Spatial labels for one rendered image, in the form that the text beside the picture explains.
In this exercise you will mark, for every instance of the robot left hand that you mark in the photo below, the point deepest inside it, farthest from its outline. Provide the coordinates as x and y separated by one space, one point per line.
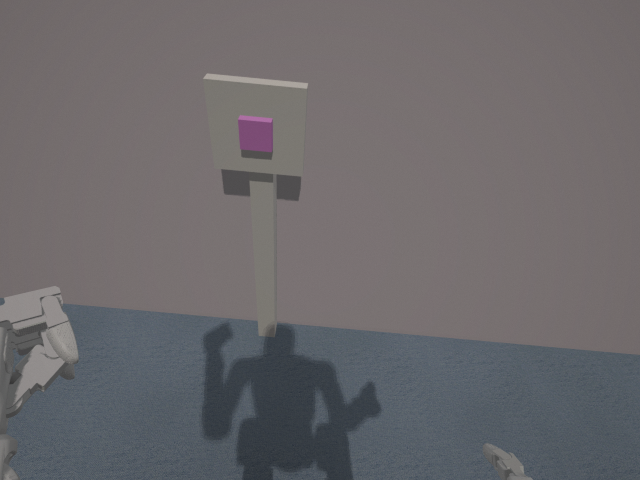
33 323

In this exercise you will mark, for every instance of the panel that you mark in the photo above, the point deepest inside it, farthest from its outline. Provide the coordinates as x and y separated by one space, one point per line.
228 97

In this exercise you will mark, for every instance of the robot right hand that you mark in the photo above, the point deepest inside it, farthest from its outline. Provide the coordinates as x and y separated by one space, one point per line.
507 465

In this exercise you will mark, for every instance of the button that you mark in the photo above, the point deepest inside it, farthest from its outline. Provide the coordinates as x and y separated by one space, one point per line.
255 133

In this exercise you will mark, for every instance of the robot left forearm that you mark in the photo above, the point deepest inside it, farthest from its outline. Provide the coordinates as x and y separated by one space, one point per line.
8 448

